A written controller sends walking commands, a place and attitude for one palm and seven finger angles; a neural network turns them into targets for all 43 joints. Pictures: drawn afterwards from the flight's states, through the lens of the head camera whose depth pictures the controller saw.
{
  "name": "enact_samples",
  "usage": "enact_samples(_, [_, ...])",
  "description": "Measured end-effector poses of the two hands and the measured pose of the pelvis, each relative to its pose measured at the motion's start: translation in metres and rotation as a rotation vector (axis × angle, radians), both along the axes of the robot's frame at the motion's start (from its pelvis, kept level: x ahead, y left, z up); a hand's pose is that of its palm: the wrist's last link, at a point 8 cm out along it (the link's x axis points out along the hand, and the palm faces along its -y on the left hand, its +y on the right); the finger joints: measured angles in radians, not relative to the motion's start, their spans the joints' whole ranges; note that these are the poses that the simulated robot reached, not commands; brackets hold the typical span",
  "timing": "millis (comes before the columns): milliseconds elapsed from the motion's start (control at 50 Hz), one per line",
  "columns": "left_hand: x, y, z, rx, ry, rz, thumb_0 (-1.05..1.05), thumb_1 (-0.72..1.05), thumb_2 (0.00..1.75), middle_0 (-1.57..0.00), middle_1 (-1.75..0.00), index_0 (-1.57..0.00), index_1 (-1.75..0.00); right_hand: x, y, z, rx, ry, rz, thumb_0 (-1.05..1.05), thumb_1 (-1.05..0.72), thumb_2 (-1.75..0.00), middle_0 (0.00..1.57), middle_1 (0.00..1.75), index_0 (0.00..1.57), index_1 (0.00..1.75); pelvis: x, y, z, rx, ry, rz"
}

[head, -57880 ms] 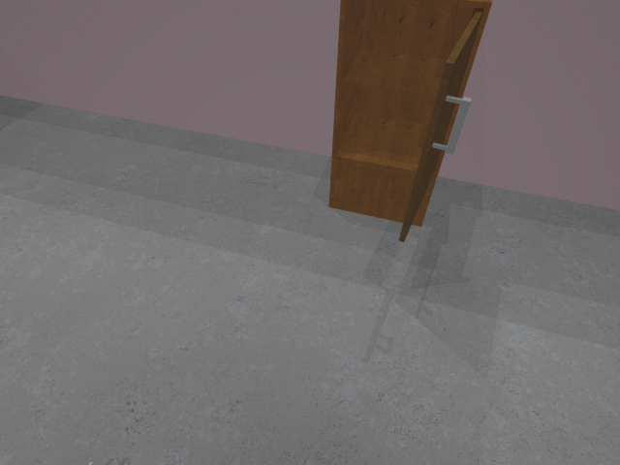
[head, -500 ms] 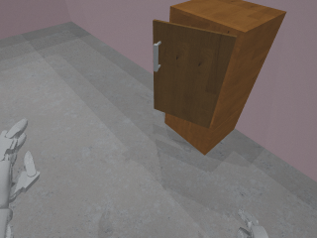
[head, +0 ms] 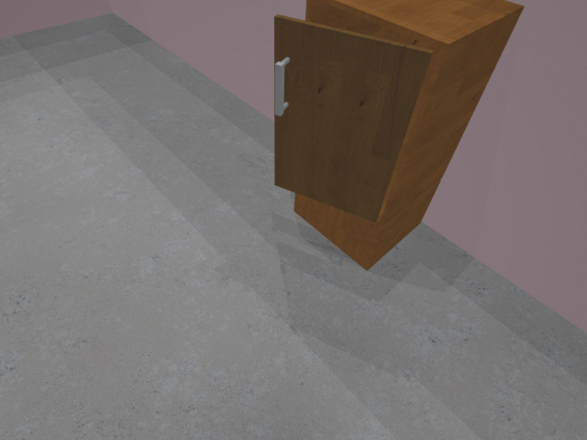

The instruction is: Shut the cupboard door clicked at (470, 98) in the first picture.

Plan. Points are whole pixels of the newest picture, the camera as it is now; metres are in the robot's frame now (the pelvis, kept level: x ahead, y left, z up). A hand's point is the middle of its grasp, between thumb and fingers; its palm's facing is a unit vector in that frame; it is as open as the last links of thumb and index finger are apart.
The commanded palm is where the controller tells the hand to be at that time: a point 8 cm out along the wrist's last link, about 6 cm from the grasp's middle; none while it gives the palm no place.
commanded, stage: let the arm hang, fingers relaxed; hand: left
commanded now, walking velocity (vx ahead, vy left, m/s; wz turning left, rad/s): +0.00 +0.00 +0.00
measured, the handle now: (282, 87) +1.00 +0.09 -0.04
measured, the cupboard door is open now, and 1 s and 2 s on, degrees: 21 21 21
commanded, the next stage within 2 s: look to check the result in 0.56 s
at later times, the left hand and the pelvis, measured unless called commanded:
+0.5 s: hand out of the picture +0.01 +0.18 -0.18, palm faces +0.01 -0.98 -0.18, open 7.3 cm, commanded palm none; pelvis +0.00 +0.01 +0.00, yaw -1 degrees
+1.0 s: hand out of the picture +0.03 +0.21 -0.17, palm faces -0.01 -0.96 -0.27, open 7.4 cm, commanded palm none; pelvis +0.01 +0.00 +0.00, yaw -1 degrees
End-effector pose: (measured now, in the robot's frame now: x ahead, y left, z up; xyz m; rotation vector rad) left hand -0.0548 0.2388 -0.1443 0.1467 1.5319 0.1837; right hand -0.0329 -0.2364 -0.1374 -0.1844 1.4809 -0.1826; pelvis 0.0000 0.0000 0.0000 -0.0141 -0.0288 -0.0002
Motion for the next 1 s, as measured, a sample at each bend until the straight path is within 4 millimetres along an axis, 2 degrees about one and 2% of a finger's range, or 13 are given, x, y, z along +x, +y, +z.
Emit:
enact_samples(60, [-0.005,0.002,0.004,0.013,0.014,0.000,0.00,0.93,0.90,-0.20,-0.30,-0.20,-0.30,-0.005,0.011,-0.005,0.026,0.001,-0.017,0.01,-0.91,-0.90,0.20,0.30,0.20,0.29,-0.001,0.002,0.000,0.002,-0.004,-0.005])
enact_samples(120, [-0.001,0.003,0.005,0.019,0.001,-0.004,0.00,0.92,0.90,-0.20,-0.30,-0.20,-0.30,-0.004,0.020,-0.009,0.049,-0.014,-0.026,0.00,-0.91,-0.90,0.20,0.30,0.20,0.29,-0.002,0.004,0.000,0.005,-0.006,-0.010])
enact_samples(220, [0.018,-0.001,0.003,0.012,-0.061,-0.019,0.00,0.91,0.90,-0.20,-0.30,-0.20,-0.30,0.004,0.028,-0.012,0.069,-0.057,-0.035,0.00,-0.91,-0.90,0.20,0.30,0.20,0.29,-0.003,0.006,0.000,0.009,-0.009,-0.016])
enact_samples(320, [0.040,-0.009,-0.001,-0.010,-0.130,-0.035,0.00,0.91,0.90,-0.20,-0.30,-0.20,-0.30,0.014,0.029,-0.011,0.066,-0.098,-0.036,0.00,-0.91,-0.90,0.20,0.30,0.20,0.29,-0.004,0.007,0.000,0.011,-0.010,-0.020])
enact_samples(460, [0.057,-0.015,-0.003,-0.031,-0.171,-0.050,0.00,0.91,0.90,-0.20,-0.30,-0.20,-0.30,0.019,0.021,-0.007,0.040,-0.118,-0.038,0.00,-0.91,-0.90,0.20,0.30,0.20,0.29,-0.003,0.006,0.000,0.013,-0.007,-0.022])
enact_samples(720, [0.054,0.006,0.003,0.018,-0.127,-0.054,0.00,0.91,0.90,-0.20,-0.30,-0.20,-0.30,0.024,-0.005,-0.002,-0.011,-0.094,-0.023,0.00,-0.91,-0.90,0.20,0.30,0.20,0.29,0.002,0.004,0.002,0.012,-0.005,-0.021])
enact_samples(840, [0.061,0.016,0.008,0.046,-0.128,-0.061,0.00,0.91,0.90,-0.20,-0.30,-0.20,-0.30,0.037,-0.015,0.000,-0.024,-0.108,-0.008,0.00,-0.91,-0.90,0.20,0.30,0.20,0.29,0.005,0.002,0.003,0.012,-0.003,-0.019])
enact_samples(1000, [0.084,0.021,0.012,0.065,-0.168,-0.075,0.00,0.91,0.90,-0.20,-0.30,-0.20,-0.30,0.065,-0.027,0.004,-0.037,-0.150,0.021,0.00,-0.90,-0.90,0.20,0.30,0.20,0.29,0.011,-0.002,0.004,0.013,0.000,-0.015])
